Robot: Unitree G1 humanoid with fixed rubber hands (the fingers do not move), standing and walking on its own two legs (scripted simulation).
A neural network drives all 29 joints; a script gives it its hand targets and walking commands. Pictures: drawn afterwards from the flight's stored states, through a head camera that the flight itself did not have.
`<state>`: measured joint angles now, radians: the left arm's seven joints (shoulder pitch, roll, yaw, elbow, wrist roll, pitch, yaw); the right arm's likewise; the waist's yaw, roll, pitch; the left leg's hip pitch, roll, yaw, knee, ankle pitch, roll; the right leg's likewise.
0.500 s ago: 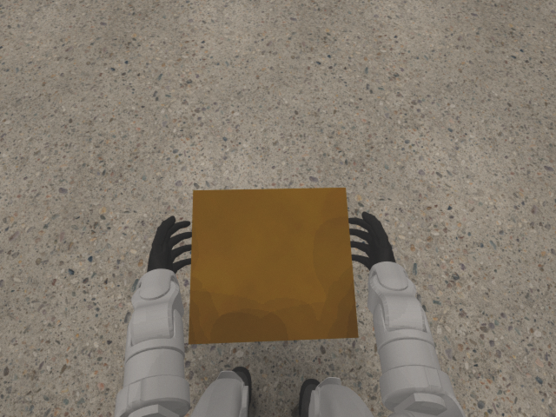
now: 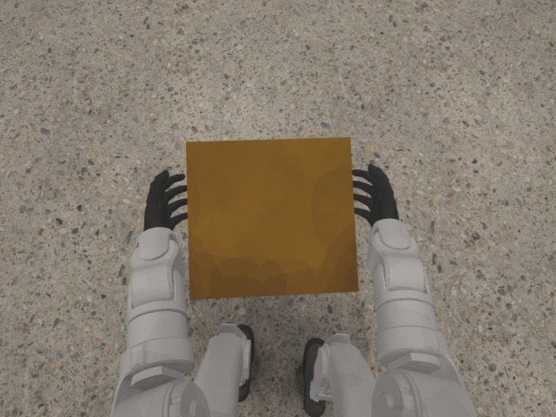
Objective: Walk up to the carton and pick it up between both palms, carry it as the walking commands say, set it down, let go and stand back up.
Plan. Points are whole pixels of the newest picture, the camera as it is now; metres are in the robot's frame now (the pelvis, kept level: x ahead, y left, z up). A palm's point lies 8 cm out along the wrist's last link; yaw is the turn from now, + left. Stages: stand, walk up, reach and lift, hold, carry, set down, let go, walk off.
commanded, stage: set down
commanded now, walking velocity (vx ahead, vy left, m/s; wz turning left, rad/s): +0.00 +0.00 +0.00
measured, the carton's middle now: (270, 219) +0.42 +0.04 -0.16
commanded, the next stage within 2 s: none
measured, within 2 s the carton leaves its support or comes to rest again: neither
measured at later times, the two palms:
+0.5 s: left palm (177, 225) +0.40 +0.20 -0.16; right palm (360, 218) +0.43 -0.12 -0.16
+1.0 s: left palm (189, 224) +0.42 +0.20 -0.24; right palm (347, 217) +0.46 -0.11 -0.25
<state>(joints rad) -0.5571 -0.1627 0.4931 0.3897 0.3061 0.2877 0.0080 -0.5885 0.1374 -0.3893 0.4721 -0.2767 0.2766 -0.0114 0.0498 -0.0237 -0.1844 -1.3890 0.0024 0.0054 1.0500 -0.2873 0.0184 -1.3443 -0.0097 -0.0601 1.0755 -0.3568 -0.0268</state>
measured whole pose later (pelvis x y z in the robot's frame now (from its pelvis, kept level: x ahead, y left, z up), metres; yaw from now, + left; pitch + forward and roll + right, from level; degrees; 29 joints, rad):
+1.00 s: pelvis -0.03 +0.00 -0.15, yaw -1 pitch +50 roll -2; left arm -0.87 -0.06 0.50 0.43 0.24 0.31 0.06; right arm -0.93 0.05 -0.41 0.55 -0.24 0.29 -0.07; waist 0.05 -0.03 -0.19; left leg -2.07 0.00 0.00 1.61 -0.41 0.02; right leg -2.02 0.00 -0.05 1.64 -0.50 -0.03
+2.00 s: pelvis -0.04 +0.00 -0.25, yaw -1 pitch +47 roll -2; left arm -1.25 0.17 0.46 0.69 0.11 0.27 0.04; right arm -1.27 -0.13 -0.35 0.73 -0.12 0.26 -0.08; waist 0.09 -0.02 0.15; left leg -2.32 0.00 0.00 1.96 -0.46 0.02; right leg -2.27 0.00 -0.05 2.01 -0.57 -0.03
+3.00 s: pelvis -0.04 +0.00 -0.28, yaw -1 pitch +42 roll -2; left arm -1.31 0.29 0.37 0.86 0.03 0.21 0.01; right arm -1.40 -0.20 -0.29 0.91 -0.05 0.21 -0.06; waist 0.10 -0.01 0.27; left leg -2.33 0.00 0.00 2.10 -0.50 0.02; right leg -2.27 0.02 -0.05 2.14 -0.60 -0.03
